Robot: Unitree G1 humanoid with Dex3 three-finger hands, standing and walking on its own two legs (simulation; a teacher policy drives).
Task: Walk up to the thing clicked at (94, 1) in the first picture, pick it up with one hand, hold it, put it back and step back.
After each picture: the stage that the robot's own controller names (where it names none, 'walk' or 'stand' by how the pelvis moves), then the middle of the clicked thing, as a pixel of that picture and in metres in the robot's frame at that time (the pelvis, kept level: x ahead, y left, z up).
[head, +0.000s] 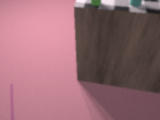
stand; out of the picture +0.96 -0.07 +0.08
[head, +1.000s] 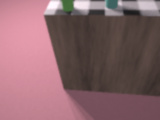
walk; out of the picture +0.84 +0.14 +0.10
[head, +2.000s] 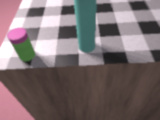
stand; (22, 45) +0.47 +0.26 +0.09
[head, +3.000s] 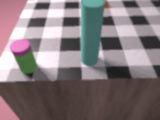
stand; (24, 56) +0.44 +0.23 +0.08
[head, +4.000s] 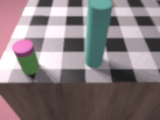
stand; (27, 57) +0.42 +0.22 +0.07
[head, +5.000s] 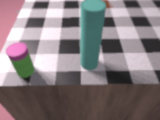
stand; (21, 60) +0.41 +0.24 +0.07
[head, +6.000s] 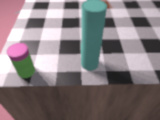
stand; (22, 61) +0.41 +0.24 +0.07
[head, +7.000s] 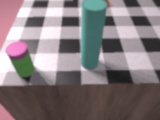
rise first; (21, 60) +0.41 +0.24 +0.08
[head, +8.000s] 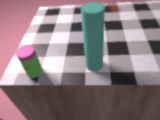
rise first; (30, 61) +0.42 +0.25 +0.08
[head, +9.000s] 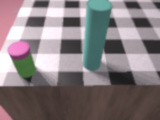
go down; (23, 60) +0.41 +0.22 +0.08
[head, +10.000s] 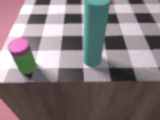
go down; (23, 56) +0.42 +0.23 +0.09
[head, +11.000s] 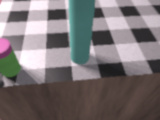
close in; (5, 58) +0.41 +0.25 +0.10
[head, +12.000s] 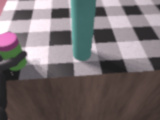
close; (12, 52) +0.43 +0.24 +0.11
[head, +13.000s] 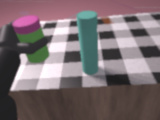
lift; (32, 39) +0.34 +0.16 +0.27
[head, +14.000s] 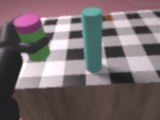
hold; (33, 38) +0.35 +0.16 +0.27
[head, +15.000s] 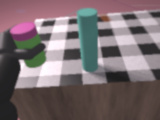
hold; (30, 45) +0.35 +0.17 +0.25
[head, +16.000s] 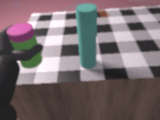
hold; (26, 46) +0.35 +0.18 +0.23
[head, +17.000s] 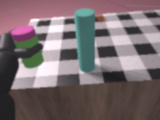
crouch; (28, 47) +0.37 +0.18 +0.22
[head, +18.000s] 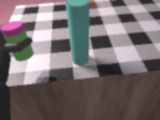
lower; (18, 41) +0.44 +0.21 +0.17
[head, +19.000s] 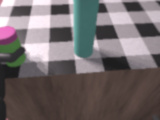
lower; (10, 47) +0.43 +0.24 +0.12
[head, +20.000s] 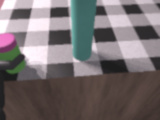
lower; (9, 54) +0.41 +0.24 +0.12
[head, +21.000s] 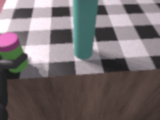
lower; (12, 53) +0.42 +0.23 +0.11
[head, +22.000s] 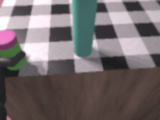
lower; (10, 50) +0.42 +0.24 +0.12
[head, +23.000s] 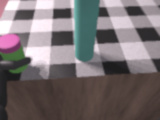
open; (13, 54) +0.41 +0.24 +0.11
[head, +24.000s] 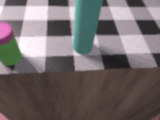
rise; (5, 45) +0.42 +0.23 +0.12
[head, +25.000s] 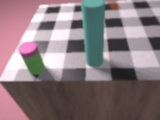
sink last; (32, 58) +0.43 +0.24 +0.09
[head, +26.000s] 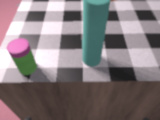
stand; (23, 57) +0.40 +0.23 +0.08
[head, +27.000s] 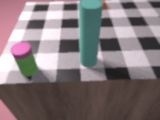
stand; (25, 59) +0.42 +0.24 +0.08
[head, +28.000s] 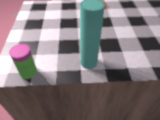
stand; (24, 62) +0.41 +0.23 +0.08
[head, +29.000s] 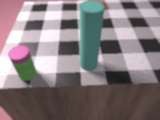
stand; (23, 63) +0.40 +0.23 +0.07
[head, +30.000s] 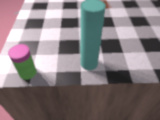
stand; (23, 62) +0.40 +0.23 +0.07
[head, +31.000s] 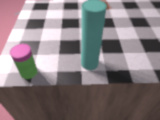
stand; (24, 62) +0.41 +0.23 +0.07
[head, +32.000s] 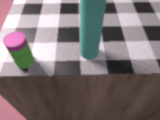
walk; (20, 51) +0.42 +0.23 +0.08
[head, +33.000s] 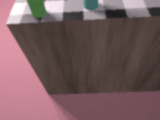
walk; (35, 1) +0.67 +0.23 +0.10
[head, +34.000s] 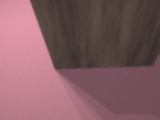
walk; out of the picture +1.00 +0.24 +0.09
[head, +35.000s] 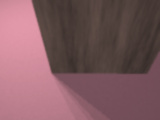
stand; out of the picture +1.03 +0.21 +0.09
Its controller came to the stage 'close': yes
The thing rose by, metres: 0.22
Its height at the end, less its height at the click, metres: +0.00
